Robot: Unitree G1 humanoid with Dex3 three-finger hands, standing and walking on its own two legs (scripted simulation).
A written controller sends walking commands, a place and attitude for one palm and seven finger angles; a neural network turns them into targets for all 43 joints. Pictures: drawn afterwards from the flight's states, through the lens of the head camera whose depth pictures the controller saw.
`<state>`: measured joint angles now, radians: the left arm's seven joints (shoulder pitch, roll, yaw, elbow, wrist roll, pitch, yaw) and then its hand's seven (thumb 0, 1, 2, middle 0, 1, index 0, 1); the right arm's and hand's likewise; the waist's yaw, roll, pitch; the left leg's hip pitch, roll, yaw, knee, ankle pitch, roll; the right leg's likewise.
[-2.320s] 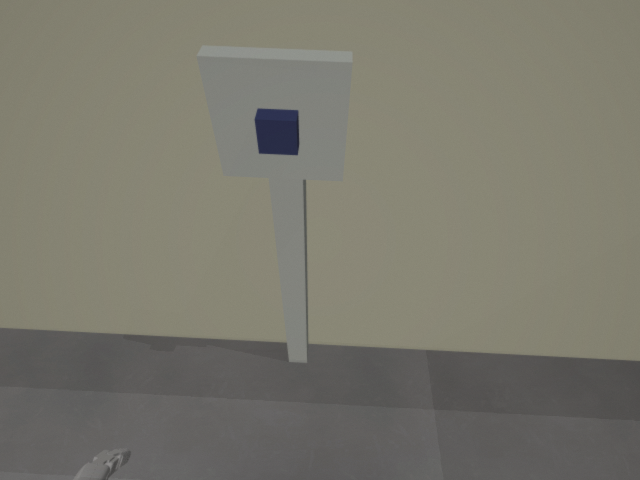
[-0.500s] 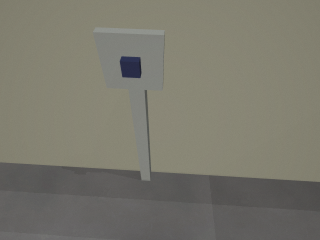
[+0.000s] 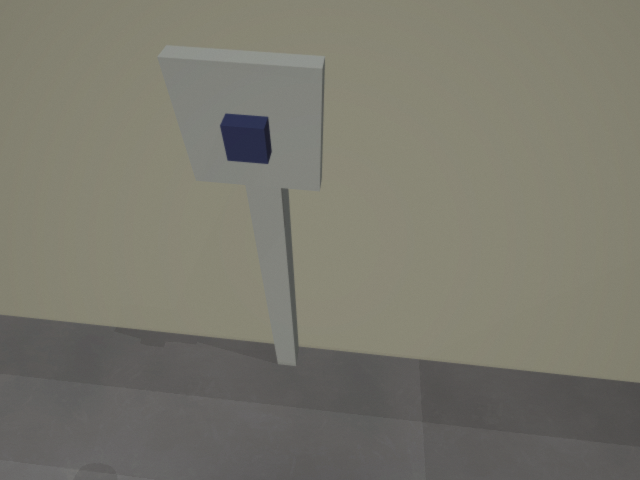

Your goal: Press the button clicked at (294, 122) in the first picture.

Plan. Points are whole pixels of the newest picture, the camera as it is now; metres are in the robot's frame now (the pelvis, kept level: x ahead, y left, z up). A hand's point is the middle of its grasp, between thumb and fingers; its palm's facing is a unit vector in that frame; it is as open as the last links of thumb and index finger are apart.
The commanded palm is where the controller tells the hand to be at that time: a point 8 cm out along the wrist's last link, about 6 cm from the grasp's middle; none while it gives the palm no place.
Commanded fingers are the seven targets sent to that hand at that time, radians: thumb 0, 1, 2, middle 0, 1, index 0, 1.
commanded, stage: come to a stop and stand still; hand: left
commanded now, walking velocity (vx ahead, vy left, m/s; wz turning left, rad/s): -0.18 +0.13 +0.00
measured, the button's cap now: (247, 137) +0.50 +0.14 +0.15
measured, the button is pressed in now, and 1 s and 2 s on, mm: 0 0 0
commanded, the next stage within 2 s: look again from close up in 0.84 s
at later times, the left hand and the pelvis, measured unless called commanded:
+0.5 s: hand out of the picture +0.08 +0.18 -0.17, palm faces -0.02 -0.96 -0.27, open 7.4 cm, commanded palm none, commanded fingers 0.00 0.90 0.90 -0.20 -0.30 -0.20 -0.30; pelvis +0.02 -0.01 +0.00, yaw -4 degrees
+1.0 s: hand out of the picture +0.01 +0.17 -0.17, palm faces -0.06 -0.98 -0.21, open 7.3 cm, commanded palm none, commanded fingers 0.00 0.90 0.90 -0.20 -0.30 -0.20 -0.30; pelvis +0.00 -0.01 +0.01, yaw -3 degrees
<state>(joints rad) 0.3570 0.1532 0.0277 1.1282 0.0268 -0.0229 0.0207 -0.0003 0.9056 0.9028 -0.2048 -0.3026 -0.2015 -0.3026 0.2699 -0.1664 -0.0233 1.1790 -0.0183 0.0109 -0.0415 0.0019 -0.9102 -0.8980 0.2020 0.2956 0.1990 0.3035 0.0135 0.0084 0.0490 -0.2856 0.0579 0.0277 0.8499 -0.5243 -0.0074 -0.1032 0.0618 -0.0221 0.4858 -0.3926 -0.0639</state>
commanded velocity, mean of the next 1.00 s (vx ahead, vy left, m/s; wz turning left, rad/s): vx -0.05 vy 0.00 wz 0.00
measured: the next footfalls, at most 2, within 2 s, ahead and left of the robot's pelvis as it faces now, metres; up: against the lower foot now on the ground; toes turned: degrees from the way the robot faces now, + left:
left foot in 0.14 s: +0.07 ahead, +0.10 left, +0.00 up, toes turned +0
right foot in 0.46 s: +0.05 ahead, -0.14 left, +0.00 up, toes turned -5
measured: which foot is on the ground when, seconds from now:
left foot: up 0.00-0.12, down 0.14-1.00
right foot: down 0.00-0.18, up 0.20-0.44, down 0.46-1.00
